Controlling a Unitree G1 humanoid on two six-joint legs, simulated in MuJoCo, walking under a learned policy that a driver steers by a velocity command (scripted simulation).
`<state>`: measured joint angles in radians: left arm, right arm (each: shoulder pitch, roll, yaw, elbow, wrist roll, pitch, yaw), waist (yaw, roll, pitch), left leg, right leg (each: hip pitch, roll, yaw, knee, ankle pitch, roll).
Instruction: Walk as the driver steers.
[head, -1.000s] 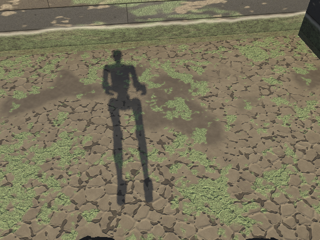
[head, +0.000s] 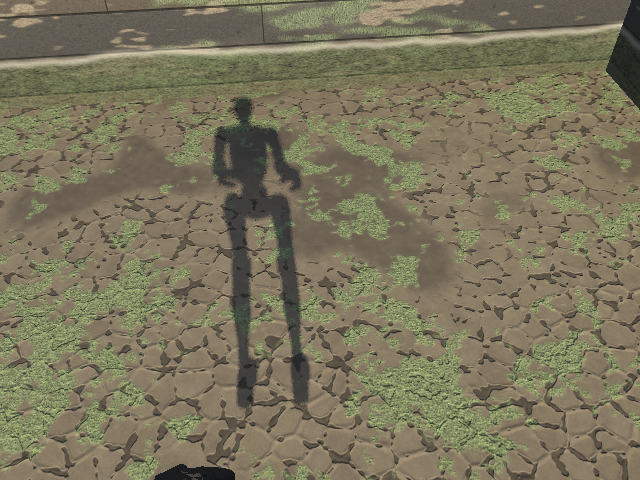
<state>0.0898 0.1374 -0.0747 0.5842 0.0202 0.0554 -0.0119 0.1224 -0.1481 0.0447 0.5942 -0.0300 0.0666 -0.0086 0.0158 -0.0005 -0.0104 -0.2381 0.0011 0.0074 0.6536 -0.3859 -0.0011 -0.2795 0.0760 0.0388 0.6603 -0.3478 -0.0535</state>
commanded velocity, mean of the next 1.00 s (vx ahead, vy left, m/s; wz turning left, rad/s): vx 0.50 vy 0.00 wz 0.00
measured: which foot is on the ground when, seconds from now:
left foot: down 0.00-1.00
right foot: down 0.00-1.00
